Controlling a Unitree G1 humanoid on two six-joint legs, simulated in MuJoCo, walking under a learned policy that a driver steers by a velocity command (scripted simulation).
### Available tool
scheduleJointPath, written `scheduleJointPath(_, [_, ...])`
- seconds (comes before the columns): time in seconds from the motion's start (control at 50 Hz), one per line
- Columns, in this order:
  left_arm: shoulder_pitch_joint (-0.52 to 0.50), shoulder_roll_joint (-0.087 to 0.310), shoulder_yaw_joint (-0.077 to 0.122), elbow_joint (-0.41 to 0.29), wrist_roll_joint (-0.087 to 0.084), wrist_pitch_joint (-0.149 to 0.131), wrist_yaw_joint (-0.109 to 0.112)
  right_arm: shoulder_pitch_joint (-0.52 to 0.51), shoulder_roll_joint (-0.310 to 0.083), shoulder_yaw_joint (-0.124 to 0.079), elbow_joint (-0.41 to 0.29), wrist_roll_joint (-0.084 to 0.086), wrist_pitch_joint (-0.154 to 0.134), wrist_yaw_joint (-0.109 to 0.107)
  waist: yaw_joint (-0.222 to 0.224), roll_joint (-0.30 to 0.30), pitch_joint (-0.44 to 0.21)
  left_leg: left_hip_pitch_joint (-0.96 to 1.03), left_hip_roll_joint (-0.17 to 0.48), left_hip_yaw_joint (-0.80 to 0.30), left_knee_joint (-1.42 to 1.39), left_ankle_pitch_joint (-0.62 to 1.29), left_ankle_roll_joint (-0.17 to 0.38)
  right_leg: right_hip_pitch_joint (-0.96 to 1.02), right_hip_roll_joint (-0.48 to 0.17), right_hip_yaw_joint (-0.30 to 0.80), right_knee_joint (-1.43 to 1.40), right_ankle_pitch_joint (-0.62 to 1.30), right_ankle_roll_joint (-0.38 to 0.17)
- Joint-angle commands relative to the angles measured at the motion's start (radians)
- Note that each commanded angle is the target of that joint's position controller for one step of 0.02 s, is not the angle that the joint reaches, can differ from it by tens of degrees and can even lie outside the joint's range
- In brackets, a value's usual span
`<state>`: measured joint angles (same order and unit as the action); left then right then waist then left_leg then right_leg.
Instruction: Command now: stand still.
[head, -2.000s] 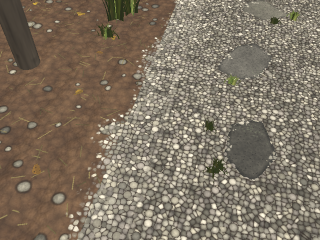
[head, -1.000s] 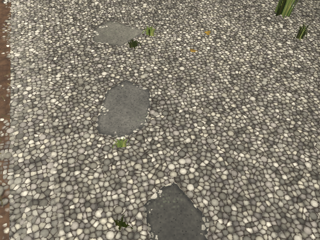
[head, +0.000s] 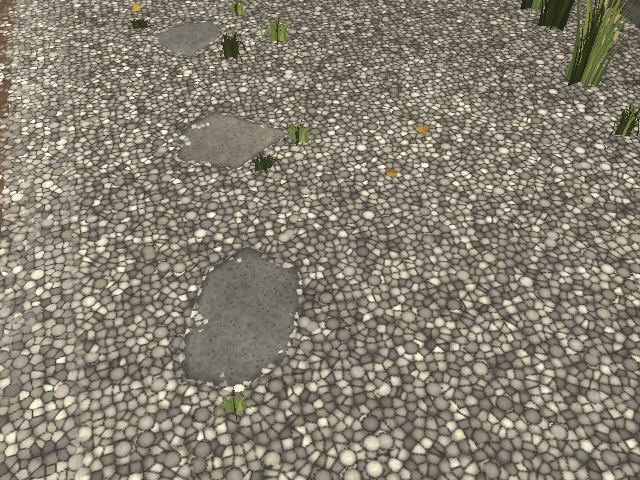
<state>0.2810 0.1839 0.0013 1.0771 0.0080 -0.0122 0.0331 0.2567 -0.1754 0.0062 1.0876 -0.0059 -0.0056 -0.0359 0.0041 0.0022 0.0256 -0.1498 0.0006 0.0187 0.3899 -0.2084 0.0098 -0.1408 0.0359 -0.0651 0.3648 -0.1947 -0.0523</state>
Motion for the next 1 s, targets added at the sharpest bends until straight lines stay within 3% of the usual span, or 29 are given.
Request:
scheduleJointPath(0.02, [0.047,0.07,0.01,0.002,0.0,-0.004,0.006,0.043,-0.086,-0.011,-0.002,-0.001,-0.006,-0.005,0.0,0.003,0.026,-0.033,0.103,-0.106,-0.072,0.116,0.032,0.003,-0.121,0.126,-0.067,0.086,-0.006])
scheduleJointPath(0.08, [0.067,0.1,0.024,0.015,0.002,0.006,0.003,0.068,-0.104,-0.022,0.009,-0.008,0.002,-0.002,0.003,-0.013,0.032,-0.073,0.047,-0.078,-0.033,-0.243,0.062,-0.031,-0.083,0.119,-0.045,-0.283,-0.036])
scheduleJointPath(0.12, [0.082,0.106,0.033,0.01,0.004,0.013,-0.004,0.053,-0.099,-0.026,-0.009,-0.014,0.005,0.007,0.014,-0.028,0.13,-0.187,0.035,-0.09,-0.007,-0.43,0.086,-0.103,-0.106,0.178,-0.069,-0.51,-0.074])
scheduleJointPath(0.16, [0.144,0.108,0.04,0.022,0.003,0.006,-0.006,0.019,-0.061,-0.021,-0.035,-0.019,-0.006,0.017,0.042,-0.067,0.159,-0.29,0.012,-0.063,0.089,-0.369,0.085,-0.045,-0.181,0.301,-0.124,-0.565,-0.121])
scheduleJointPath(0.18, [0.181,0.132,0.051,0.035,0.006,0.001,-0.006,-0.003,-0.04,-0.017,-0.05,-0.025,-0.016,0.023,0.053,-0.115,0.141,-0.323,-0.01,-0.004,0.179,-0.264,0.075,0.011,-0.251,0.396,-0.184,-0.582,-0.157])
scheduleJointPath(0.22, [0.185,0.154,0.065,0.037,0.011,-0.009,-0.009,-0.041,-0.062,-0.024,-0.08,-0.03,-0.035,0.033,0.053,-0.116,0.126,-0.332,0.015,0.026,0.283,-0.181,0.073,0.015,-0.342,0.485,-0.254,-0.54,-0.205])
scheduleJointPath(0.26, [0.143,0.157,0.07,0.027,0.011,-0.02,-0.014,-0.014,-0.063,-0.03,-0.089,-0.023,-0.049,0.044,0.016,-0.108,0.12,-0.28,0.032,0.018,0.273,-0.214,0.084,-0.029,-0.335,0.442,-0.246,-0.485,-0.197])
scheduleJointPath(0.3, [0.063,0.14,0.07,0.008,-0.003,-0.025,-0.018,0.082,-0.038,-0.032,-0.058,-0.012,-0.06,0.046,-0.049,-0.087,0.126,-0.068,-0.003,0.064,0.114,-0.129,0.088,-0.162,-0.251,0.308,-0.189,-0.414,-0.145])
scheduleJointPath(0.32, [0.032,0.134,0.071,-0.003,-0.003,-0.027,-0.019,0.171,-0.037,-0.037,-0.022,-0.009,-0.063,0.042,-0.083,-0.057,0.113,0.085,-0.032,0.073,0.051,-0.104,0.087,-0.256,-0.197,0.241,-0.114,-0.387,-0.121])
scheduleJointPath(0.34, [-0.006,0.102,0.062,-0.025,0.001,-0.036,-0.021,0.278,-0.074,-0.05,0.008,-0.017,-0.068,0.033,-0.124,0.032,0.095,0.244,0.042,-0.046,-0.032,-0.164,0.104,-0.388,-0.136,0.155,0.045,-0.332,-0.09])
scheduleJointPath(0.36, [-0.032,0.019,0.038,-0.06,-0.002,-0.048,-0.028,0.39,-0.163,-0.073,0.024,-0.023,-0.073,0.02,-0.155,0.262,0.054,0.346,0.273,-0.416,-0.225,-0.36,0.166,-0.529,-0.001,-0.01,0.367,-0.275,-0.035])
scheduleJointPath(0.38, [-0.037,0.073,0.051,-0.075,0.026,-0.049,-0.03,0.415,-0.198,-0.082,0.042,-0.019,-0.062,0.015,-0.136,0.249,0.102,0.295,0.396,-0.572,-0.253,-0.218,0.242,-0.611,0.009,-0.007,0.555,-0.368,-0.033])
scheduleJointPath(0.4, [-0.028,0.084,0.056,-0.062,0.036,-0.048,-0.033,0.323,-0.148,-0.068,0.017,-0.023,-0.061,0.013,-0.073,0.095,0.135,0.229,0.371,-0.482,-0.2,-0.001,0.25,-0.594,-0.047,0.054,0.65,-0.312,-0.033])
scheduleJointPath(0.44, [0.028,0.04,0.048,-0.03,0.021,-0.05,-0.035,0.211,-0.106,-0.054,-0.02,-0.02,-0.072,0.014,-0.005,0.038,0.088,0.176,0.292,-0.281,-0.164,0.391,0.205,-0.503,-0.077,0.06,0.659,-0.212,-0.012])
scheduleJointPath(0.52, [-0.003,0.026,0.047,-0.034,0.011,-0.025,-0.031,0.198,-0.068,-0.028,-0.005,-0.016,-0.078,0.003,0.019,0.097,0.037,0.144,0.196,-0.077,-0.102,0.801,0.156,-0.401,-0.043,0.008,0.539,-0.095,0.029])
scheduleJointPath(0.56, [-0.059,0.005,0.035,-0.051,0.003,-0.018,-0.023,0.193,-0.067,-0.019,0.003,-0.017,-0.071,-0.005,0.012,0.117,0.041,0.103,0.169,-0.028,-0.08,0.847,0.141,-0.332,-0.027,-0.011,0.398,-0.047,0.029])
scheduleJointPath(0.62, [-0.079,0.017,0.029,-0.051,-0.002,-0.014,-0.01,0.215,-0.075,-0.015,0.022,-0.016,-0.063,-0.008,-0.008,0.147,0.019,0.093,0.174,-0.027,-0.032,0.858,0.138,-0.226,-0.008,-0.029,0.278,0.017,0.007])
scheduleJointPath(0.68, [0.007,0.034,0.034,-0.017,0.005,-0.027,-0.002,0.177,-0.083,-0.016,0.025,-0.002,-0.058,-0.005,0.046,0.092,0.007,0.05,0.168,-0.037,0.086,0.772,0.107,-0.047,-0.008,-0.02,0.099,0.162,-0.029])
scheduleJointPath(0.7, [0.066,0.081,0.044,-0.002,0.012,-0.041,0.001,0.199,-0.084,-0.017,0.026,-0.003,-0.062,-0.002,0.06,0.034,-0.034,0.0,0.135,-0.028,0.169,0.603,0.071,0.08,-0.083,0.057,0.067,0.412,-0.042])
scheduleJointPath(0.72, [0.137,0.147,0.057,0.008,0.022,-0.05,0.001,0.257,-0.059,-0.013,0.019,0.001,-0.06,-0.004,0.042,-0.061,-0.119,-0.095,0.068,0.011,0.302,0.193,0.045,0.234,-0.249,0.213,0.126,0.817,-0.099])
scheduleJointPath(0.74, [0.153,0.125,0.049,0.014,0.01,-0.041,0.001,0.345,-0.003,-0.009,0.055,0.029,-0.033,-0.007,0.044,-0.191,-0.217,-0.1,-0.022,0.032,0.472,-0.328,0.029,0.237,-0.406,0.362,0.094,0.95,-0.265])
scheduleJointPath(0.76, [0.112,0.087,0.035,0.005,-0.003,-0.036,-0.002,0.278,-0.028,-0.018,0.047,0.011,-0.012,-0.01,0.041,-0.162,-0.168,-0.136,-0.019,-0.018,0.546,-0.487,0.028,0.147,-0.412,0.413,0.023,0.737,-0.29])
scheduleJointPath(0.78, [0.044,0.077,0.031,-0.007,-0.003,-0.031,0.001,0.209,-0.028,-0.022,0.032,-0.013,-0.003,-0.007,0.028,-0.12,-0.075,-0.162,-0.01,-0.038,0.574,-0.473,0.023,0.046,-0.371,0.382,-0.03,0.535,-0.267])
scheduleJointPath(0.8, [-0.011,0.064,0.023,-0.019,0.005,-0.024,0.008,0.17,-0.015,-0.022,0.027,-0.021,0.004,-0.002,0.005,-0.085,-0.034,-0.153,0.006,-0.051,0.54,-0.417,0.017,-0.027,-0.331,0.341,-0.074,0.393,-0.229])
scheduleJointPath(0.84, [-0.067,0.045,0.013,-0.024,0.011,-0.016,0.021,0.178,0.012,-0.016,0.035,-0.018,0.015,0.001,-0.042,-0.096,0.0,-0.082,0.024,-0.044,0.39,-0.333,0.001,-0.121,-0.257,0.247,-0.118,0.271,-0.158])
scheduleJointPath(0.88, [-0.054,0.052,0.013,-0.015,0.013,-0.013,0.019,0.207,0.017,-0.014,0.06,-0.007,0.023,-0.007,-0.041,-0.092,-0.029,-0.026,0.002,-0.013,0.267,-0.259,-0.007,-0.106,-0.227,0.216,-0.112,0.211,-0.129])
scheduleJointPath(0.92, [-0.067,0.068,0.017,-0.012,-0.004,-0.005,0.016,0.228,0.026,-0.011,0.08,-0.008,0.029,-0.01,-0.06,-0.069,-0.034,0.065,0.001,0.006,0.112,-0.083,-0.001,-0.158,-0.204,0.197,-0.112,0.0,-0.094])
scheduleJointPath(0.96, [-0.048,0.071,0.024,-0.006,-0.013,0.004,0.008,0.178,-0.006,-0.01,0.059,-0.027,0.026,-0.008,-0.037,-0.041,0.034,0.085,0.056,-0.065,-0.018,-0.002,0.012,-0.245,-0.169,0.198,-0.14,-0.257,-0.02])
scheduleJointPath(1.0, [-0.022,0.034,0.022,0.001,-0.013,0.016,0.002,0.127,-0.034,-0.01,0.046,-0.017,0.014,-0.006,0.0,0.051,0.126,-0.121,0.086,-0.112,-0.069,-0.156,0.031,-0.141,-0.116,0.147,-0.118,-0.156,0.006])
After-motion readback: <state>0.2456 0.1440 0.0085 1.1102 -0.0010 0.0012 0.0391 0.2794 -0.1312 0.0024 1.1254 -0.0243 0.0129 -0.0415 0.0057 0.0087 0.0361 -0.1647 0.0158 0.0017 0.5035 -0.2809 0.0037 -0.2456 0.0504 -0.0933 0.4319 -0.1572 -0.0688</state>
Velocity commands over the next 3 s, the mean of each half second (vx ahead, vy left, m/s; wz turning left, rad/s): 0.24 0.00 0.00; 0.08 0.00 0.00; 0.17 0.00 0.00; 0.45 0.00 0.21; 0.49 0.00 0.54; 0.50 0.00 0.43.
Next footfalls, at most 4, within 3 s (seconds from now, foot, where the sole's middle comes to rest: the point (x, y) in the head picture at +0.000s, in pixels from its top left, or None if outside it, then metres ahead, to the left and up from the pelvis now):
0.70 right None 0.29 -0.05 -0.78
0.96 left None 0.21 0.15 -0.78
1.48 right None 0.37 -0.08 -0.78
1.98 left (300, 408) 0.70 0.08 -0.78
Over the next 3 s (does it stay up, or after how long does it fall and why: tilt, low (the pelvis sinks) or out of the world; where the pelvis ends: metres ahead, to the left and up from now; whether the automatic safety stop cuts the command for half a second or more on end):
stays up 1.07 0.18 -0.01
